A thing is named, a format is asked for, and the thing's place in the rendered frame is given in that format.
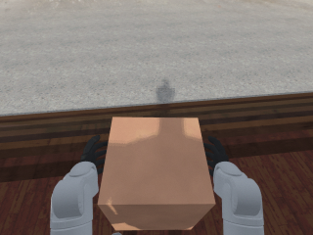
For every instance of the right robot forearm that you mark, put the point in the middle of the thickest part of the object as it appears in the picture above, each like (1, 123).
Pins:
(242, 209)

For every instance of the left robot forearm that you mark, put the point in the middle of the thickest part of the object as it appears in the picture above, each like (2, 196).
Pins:
(71, 210)

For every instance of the right robot hand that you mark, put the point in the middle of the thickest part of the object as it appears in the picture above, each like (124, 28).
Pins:
(219, 153)

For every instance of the left robot hand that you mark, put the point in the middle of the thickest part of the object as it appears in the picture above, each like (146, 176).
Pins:
(89, 154)

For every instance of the carton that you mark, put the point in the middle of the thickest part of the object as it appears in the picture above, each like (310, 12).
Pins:
(155, 175)

